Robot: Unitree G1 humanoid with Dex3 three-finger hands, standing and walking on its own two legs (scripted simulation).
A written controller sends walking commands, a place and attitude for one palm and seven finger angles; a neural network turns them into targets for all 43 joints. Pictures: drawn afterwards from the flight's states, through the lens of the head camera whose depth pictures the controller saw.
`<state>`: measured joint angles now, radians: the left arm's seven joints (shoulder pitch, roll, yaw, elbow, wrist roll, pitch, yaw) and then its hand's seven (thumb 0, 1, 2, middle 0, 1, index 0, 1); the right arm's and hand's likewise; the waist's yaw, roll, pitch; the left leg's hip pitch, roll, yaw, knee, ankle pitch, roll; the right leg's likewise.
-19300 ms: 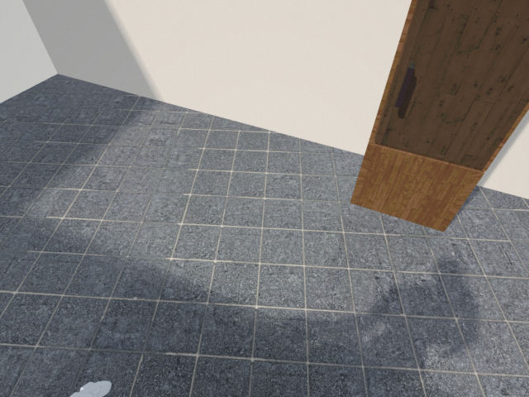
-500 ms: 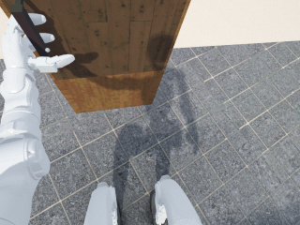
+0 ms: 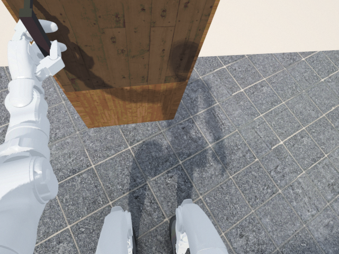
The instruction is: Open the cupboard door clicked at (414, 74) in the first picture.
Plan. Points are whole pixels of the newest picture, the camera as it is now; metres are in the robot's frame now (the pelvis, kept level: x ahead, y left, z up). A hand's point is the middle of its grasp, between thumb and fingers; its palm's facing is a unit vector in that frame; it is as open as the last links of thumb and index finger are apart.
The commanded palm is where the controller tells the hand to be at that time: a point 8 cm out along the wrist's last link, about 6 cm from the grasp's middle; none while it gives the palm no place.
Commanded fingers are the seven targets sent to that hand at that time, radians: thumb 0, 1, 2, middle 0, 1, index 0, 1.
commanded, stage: pull the door open along its arc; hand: left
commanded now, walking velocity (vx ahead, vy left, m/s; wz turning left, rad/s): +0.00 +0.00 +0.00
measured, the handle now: (43, 35) +0.59 +0.23 +0.05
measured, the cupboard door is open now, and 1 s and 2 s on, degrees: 1 33 42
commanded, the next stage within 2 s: open thumb and fingers to let go in 1.12 s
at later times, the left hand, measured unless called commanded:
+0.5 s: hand (67, 91) +0.45 +0.17 +0.04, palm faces +0.07 -1.00 +0.01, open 5.9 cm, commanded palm +0.40 +0.22 +0.04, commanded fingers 0.00 0.90 0.90 -0.40 -1.35 -0.40 -1.35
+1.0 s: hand (113, 135) +0.36 +0.09 +0.05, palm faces +0.48 -0.88 +0.00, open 6.0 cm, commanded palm +0.29 +0.11 +0.04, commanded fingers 0.00 0.90 0.90 -0.40 -1.35 -0.40 -1.35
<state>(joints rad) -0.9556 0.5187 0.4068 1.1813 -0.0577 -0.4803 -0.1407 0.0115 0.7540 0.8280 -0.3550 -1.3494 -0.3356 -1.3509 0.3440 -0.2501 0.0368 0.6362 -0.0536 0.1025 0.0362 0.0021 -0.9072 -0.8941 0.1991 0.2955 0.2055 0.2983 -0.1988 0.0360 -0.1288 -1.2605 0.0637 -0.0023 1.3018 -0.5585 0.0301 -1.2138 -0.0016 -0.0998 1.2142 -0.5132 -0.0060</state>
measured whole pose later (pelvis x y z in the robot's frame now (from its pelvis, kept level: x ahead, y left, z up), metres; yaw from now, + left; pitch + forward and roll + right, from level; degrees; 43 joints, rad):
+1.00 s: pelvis +0.01 -0.03 +0.03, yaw +3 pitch +21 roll +0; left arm -0.17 -0.09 -0.04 0.49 0.10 -0.49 0.61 0.01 0.73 0.79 -0.31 -1.31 -0.32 -1.33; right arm 0.20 -0.17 -0.02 0.60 -0.09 0.03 0.06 0.01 -0.91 -0.89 0.20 0.30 0.20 0.30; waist -0.03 0.01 -0.18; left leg -1.00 0.04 0.01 1.17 -0.53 -0.01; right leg -0.99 -0.02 -0.09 1.16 -0.54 -0.04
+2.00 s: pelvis +0.00 -0.04 +0.02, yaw +4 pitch +20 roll +0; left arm -0.06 -0.12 -0.17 0.41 0.13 -0.46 0.62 -0.01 -0.48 0.31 -0.24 -0.77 -0.26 -0.79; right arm 0.18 -0.17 -0.02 0.62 -0.10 -0.06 0.02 0.01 -0.91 -0.89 0.20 0.30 0.20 0.30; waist -0.02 0.02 -0.18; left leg -1.02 0.03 0.00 1.20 -0.53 -0.03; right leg -1.01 -0.03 -0.10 1.21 -0.55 -0.06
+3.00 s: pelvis +0.00 -0.01 +0.01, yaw +3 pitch +20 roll -1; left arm 0.33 0.06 -0.20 0.00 -0.01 -0.45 0.07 -0.01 -0.50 0.30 -0.15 -0.30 -0.15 -0.30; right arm 0.20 -0.19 0.01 0.43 -0.02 -0.01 0.02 0.01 -0.91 -0.89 0.20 0.30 0.21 0.30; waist 0.01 0.02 -0.17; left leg -1.06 0.02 0.01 1.29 -0.58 0.01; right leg -1.04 -0.04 -0.08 1.27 -0.58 -0.02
